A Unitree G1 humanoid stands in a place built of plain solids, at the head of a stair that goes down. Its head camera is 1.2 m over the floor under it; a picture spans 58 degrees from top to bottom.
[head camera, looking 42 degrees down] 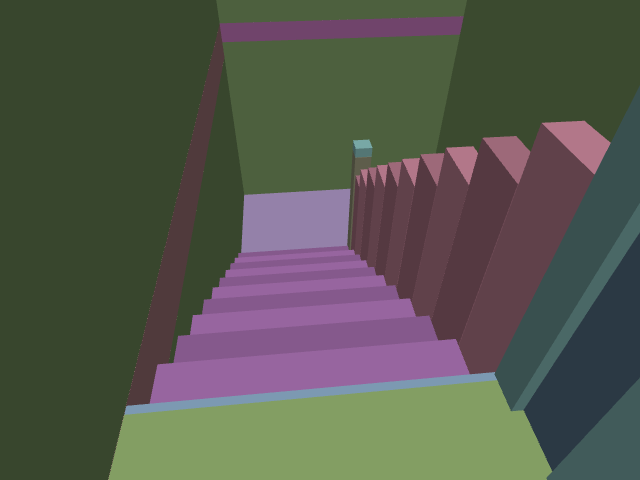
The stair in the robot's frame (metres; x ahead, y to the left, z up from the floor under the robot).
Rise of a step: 0.18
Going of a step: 0.25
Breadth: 1.11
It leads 6 degrees to the left of straight ahead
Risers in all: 11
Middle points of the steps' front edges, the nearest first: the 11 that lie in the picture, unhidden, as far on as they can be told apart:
0.67 0.01 0.00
0.92 0.04 -0.18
1.17 0.06 -0.35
1.41 0.08 -0.53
1.66 0.11 -0.71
1.91 0.13 -0.88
2.16 0.16 -1.06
2.41 0.18 -1.23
2.66 0.21 -1.41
2.91 0.23 -1.59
3.16 0.26 -1.76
